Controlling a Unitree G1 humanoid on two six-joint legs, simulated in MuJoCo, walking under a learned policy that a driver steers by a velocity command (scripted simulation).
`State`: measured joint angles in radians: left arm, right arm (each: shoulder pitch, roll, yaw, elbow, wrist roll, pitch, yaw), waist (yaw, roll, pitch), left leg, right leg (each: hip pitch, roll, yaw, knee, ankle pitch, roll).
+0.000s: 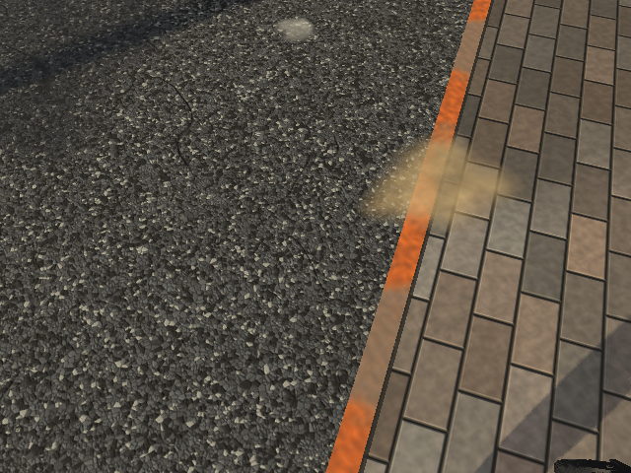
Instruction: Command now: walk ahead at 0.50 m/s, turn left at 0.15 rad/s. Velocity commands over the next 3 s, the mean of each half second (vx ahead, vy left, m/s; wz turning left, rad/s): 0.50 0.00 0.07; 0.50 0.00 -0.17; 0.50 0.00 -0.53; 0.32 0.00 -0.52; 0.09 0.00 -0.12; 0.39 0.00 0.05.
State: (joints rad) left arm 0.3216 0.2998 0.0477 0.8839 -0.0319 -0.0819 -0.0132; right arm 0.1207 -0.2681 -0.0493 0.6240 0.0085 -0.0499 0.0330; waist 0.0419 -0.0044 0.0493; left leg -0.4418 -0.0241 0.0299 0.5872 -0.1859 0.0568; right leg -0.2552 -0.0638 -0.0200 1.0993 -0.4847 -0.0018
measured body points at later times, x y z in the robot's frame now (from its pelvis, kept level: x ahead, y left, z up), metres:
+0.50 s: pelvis +0.28 -0.05 +0.00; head +0.31 -0.06 +0.45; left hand +0.47 +0.20 -0.09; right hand +0.30 -0.34 -0.13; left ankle +0.10 +0.09 -0.67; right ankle +0.38 -0.15 -0.73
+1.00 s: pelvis +0.55 -0.02 +0.00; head +0.59 -0.01 +0.45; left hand +0.57 +0.27 -0.14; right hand +0.75 -0.28 -0.07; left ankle +0.66 +0.09 -0.73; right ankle +0.39 -0.14 -0.69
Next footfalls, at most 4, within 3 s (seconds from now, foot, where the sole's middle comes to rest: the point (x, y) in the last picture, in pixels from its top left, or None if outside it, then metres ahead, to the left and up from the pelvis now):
0.44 right None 0.42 -0.15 -0.76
0.96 left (299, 351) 0.70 0.09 -0.76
1.48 right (439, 286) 0.90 -0.24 -0.76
1.92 left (424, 191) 1.21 -0.23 -0.76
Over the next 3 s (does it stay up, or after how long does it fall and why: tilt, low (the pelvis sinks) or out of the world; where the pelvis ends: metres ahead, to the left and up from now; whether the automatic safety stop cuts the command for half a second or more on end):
stays up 1.21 -0.42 0.00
